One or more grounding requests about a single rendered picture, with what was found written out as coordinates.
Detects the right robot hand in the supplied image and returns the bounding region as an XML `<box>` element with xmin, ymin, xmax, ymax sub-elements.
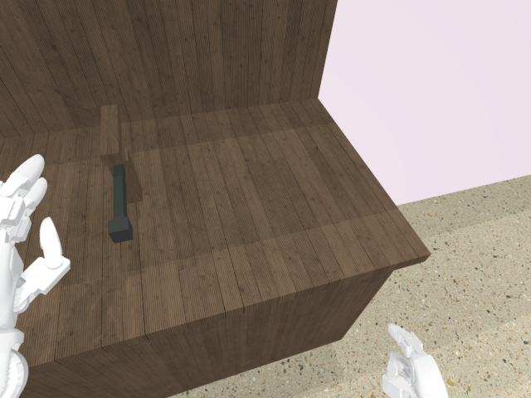
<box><xmin>382</xmin><ymin>323</ymin><xmax>448</xmax><ymax>398</ymax></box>

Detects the robot left forearm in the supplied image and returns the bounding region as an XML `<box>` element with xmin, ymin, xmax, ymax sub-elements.
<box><xmin>0</xmin><ymin>328</ymin><xmax>28</xmax><ymax>398</ymax></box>

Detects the tap lever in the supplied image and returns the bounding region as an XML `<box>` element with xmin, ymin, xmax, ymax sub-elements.
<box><xmin>109</xmin><ymin>163</ymin><xmax>134</xmax><ymax>244</ymax></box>

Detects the left robot hand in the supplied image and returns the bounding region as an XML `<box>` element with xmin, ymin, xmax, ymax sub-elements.
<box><xmin>0</xmin><ymin>154</ymin><xmax>71</xmax><ymax>329</ymax></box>

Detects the counter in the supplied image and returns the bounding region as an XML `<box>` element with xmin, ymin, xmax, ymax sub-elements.
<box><xmin>0</xmin><ymin>0</ymin><xmax>431</xmax><ymax>398</ymax></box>

